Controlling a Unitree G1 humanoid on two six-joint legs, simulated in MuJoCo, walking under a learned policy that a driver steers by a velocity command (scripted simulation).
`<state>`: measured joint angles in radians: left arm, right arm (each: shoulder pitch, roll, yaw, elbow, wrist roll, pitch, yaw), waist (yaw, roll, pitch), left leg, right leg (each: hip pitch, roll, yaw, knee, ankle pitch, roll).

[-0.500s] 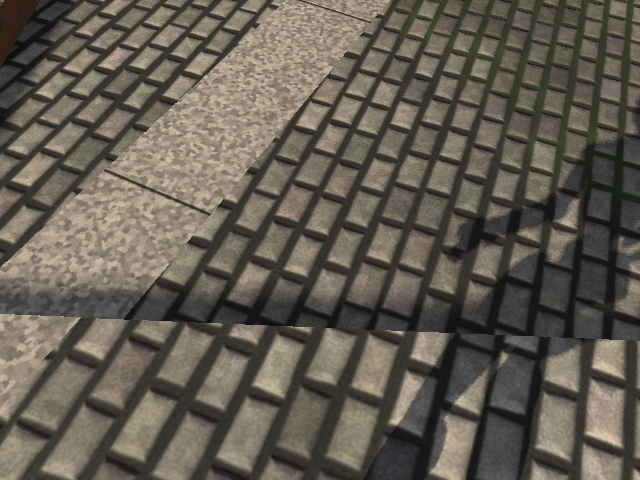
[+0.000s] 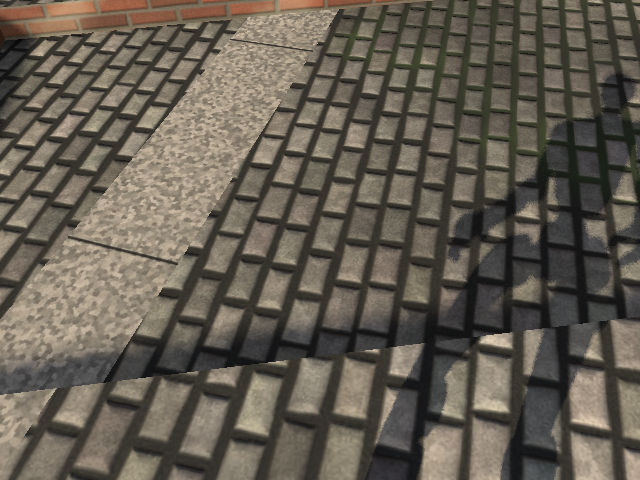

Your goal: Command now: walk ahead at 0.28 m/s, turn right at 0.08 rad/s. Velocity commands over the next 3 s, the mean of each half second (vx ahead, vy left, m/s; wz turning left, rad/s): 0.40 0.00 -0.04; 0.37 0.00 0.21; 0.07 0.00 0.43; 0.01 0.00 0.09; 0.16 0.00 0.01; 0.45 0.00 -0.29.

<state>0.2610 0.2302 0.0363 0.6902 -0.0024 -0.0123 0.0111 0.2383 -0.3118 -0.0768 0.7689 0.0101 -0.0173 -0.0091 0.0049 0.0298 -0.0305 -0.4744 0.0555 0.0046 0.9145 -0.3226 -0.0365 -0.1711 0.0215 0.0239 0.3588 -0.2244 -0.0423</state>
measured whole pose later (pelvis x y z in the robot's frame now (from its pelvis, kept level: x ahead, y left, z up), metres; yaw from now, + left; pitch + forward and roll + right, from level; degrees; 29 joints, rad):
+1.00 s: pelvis +0.43 +0.02 +0.00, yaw +8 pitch +3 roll -1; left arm 0.31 0.23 0.06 0.88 0.06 -0.11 0.02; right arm 0.17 -0.24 -0.02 0.83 -0.06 -0.07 0.08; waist 0.02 0.01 -0.03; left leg -0.66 0.11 0.01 0.94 -0.24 -0.01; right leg -0.17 0.02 -0.19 0.24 -0.13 -0.07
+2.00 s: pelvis +0.55 +0.07 -0.01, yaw +22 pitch +1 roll +1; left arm 0.13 0.27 0.01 0.83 -0.01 -0.09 -0.09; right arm 0.15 -0.28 -0.05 0.80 0.00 -0.05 0.05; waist -0.02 -0.02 0.02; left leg -0.27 -0.03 -0.05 0.44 -0.18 -0.01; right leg -0.20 -0.03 -0.05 0.50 -0.32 -0.02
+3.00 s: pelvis +0.88 +0.22 -0.10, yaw +11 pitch +1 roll +5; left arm 0.06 0.21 0.00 0.76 -0.03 -0.05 -0.10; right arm 0.58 -0.18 0.02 1.02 0.01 -0.08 -0.05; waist -0.11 -0.05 0.03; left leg 0.12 -0.03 0.23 0.72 -0.83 -0.02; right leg -0.54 -0.08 0.02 0.43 0.40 -0.07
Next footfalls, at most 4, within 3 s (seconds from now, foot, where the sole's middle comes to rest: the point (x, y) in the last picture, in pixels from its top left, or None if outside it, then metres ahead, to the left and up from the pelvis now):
0.20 left None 0.12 0.15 -0.78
0.70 right None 0.48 -0.07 -0.78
1.22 left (248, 463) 0.57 0.22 -0.78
1.64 right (361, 447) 0.60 -0.02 -0.78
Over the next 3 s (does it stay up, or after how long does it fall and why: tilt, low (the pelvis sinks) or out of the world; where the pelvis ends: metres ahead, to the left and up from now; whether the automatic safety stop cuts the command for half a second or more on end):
stays up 0.88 0.22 -0.10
